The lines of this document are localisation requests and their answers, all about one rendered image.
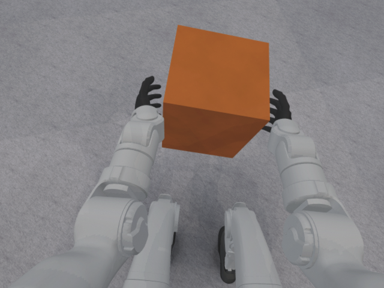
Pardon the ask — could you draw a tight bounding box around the robot right hand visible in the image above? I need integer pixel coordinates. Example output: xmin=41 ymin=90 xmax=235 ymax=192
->
xmin=262 ymin=89 xmax=292 ymax=132

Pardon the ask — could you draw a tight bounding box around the robot right upper arm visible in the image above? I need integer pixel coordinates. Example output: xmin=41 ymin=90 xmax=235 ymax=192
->
xmin=281 ymin=210 xmax=384 ymax=288

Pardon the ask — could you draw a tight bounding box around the robot left upper arm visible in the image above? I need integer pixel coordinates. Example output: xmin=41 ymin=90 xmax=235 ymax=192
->
xmin=8 ymin=196 xmax=148 ymax=288

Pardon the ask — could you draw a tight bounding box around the left robot thigh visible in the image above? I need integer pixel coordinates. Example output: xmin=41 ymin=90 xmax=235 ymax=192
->
xmin=123 ymin=199 xmax=180 ymax=288

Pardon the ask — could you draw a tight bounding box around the robot left forearm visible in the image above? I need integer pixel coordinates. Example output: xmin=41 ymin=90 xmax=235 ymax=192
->
xmin=74 ymin=105 xmax=164 ymax=241

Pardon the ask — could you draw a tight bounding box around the right robot shin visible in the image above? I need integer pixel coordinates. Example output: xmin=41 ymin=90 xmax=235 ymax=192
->
xmin=224 ymin=202 xmax=256 ymax=270

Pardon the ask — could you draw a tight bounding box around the robot left hand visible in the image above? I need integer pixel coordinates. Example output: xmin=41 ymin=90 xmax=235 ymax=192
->
xmin=135 ymin=76 xmax=161 ymax=115

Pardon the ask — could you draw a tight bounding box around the carton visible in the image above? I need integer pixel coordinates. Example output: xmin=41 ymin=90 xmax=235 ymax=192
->
xmin=162 ymin=25 xmax=270 ymax=158

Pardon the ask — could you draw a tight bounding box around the robot right forearm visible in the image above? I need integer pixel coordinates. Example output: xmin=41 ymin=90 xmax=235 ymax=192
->
xmin=267 ymin=119 xmax=364 ymax=258

